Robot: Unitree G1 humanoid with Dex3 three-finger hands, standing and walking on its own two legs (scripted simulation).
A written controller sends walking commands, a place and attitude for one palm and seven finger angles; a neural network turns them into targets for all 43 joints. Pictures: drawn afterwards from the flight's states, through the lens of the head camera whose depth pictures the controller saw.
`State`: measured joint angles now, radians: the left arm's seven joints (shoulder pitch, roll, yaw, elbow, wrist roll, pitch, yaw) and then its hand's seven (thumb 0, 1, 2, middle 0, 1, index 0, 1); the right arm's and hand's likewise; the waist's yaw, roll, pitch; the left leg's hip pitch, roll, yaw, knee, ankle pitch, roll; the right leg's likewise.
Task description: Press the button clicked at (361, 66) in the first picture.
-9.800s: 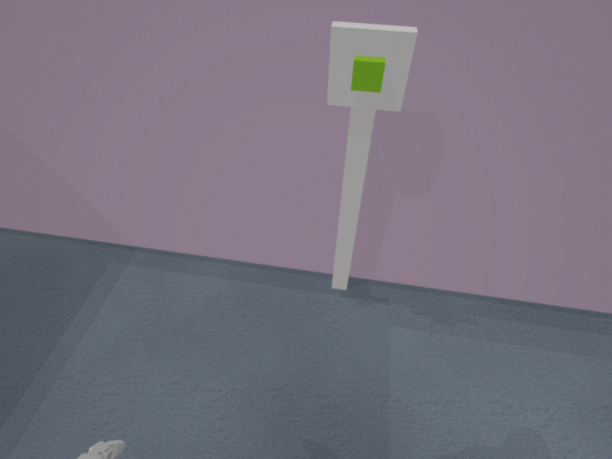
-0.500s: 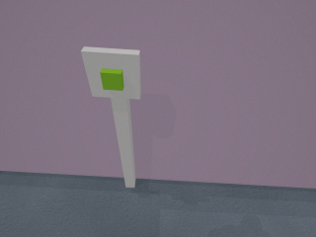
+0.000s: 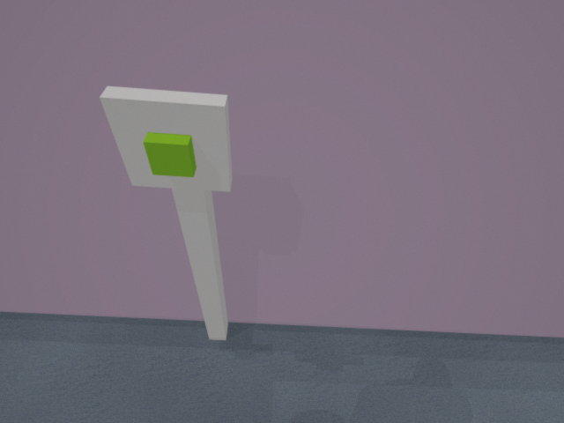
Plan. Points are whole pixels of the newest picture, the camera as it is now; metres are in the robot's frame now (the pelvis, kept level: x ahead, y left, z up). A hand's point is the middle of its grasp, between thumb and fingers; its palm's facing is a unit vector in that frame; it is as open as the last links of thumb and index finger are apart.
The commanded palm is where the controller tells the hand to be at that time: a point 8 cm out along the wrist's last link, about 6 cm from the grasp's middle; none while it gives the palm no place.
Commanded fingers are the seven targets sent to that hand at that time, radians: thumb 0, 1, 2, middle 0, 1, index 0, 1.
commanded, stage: come to a stop and stand still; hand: left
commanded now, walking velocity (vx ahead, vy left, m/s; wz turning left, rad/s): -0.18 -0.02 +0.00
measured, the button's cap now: (172, 154) +0.46 +0.21 +0.12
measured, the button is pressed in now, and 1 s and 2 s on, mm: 0 0 0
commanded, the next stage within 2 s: look again from close up in 0.78 s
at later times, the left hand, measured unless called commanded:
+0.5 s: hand out of the picture -0.02 +0.18 -0.17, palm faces +0.04 -0.98 -0.19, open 7.3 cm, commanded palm none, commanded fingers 0.00 0.90 0.90 -0.20 -0.30 -0.20 -0.30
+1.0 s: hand out of the picture -0.13 +0.16 -0.17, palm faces +0.03 -0.99 -0.15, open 7.4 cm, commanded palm none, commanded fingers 0.00 0.90 0.90 -0.20 -0.30 -0.20 -0.30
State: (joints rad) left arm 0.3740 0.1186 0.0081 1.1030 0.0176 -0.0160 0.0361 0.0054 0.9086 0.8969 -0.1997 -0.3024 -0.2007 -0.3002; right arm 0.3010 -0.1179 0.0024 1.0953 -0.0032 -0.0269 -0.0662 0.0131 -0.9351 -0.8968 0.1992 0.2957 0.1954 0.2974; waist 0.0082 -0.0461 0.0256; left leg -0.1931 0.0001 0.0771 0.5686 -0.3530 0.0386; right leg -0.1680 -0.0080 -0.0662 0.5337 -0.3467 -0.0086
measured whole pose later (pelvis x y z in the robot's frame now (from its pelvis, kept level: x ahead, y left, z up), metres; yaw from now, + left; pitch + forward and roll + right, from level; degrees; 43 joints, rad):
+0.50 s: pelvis -0.06 +0.00 +0.01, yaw +0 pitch -2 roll +0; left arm 0.25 0.17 0.01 1.02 0.02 0.01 0.03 0.00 0.93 0.90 -0.20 -0.30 -0.20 -0.30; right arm 0.24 -0.16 -0.01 1.08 -0.02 0.01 -0.03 0.01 -0.93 -0.90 0.20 0.30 0.20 0.30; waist 0.01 -0.02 0.03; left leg -0.20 -0.01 0.08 0.47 -0.24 0.04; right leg -0.20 -0.01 -0.07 0.47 -0.24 -0.02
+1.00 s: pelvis -0.08 +0.01 +0.00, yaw +1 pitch -2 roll -1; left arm 0.39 0.12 -0.02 1.12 0.02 -0.02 0.04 0.01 0.91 0.90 -0.20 -0.30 -0.20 -0.30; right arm 0.31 -0.13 0.01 1.07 -0.01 0.00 -0.02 0.00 -0.91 -0.90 0.20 0.30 0.19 0.30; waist -0.01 0.01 0.04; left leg -0.27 0.00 0.07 0.53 -0.23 0.05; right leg -0.23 -0.01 -0.08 0.48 -0.21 -0.01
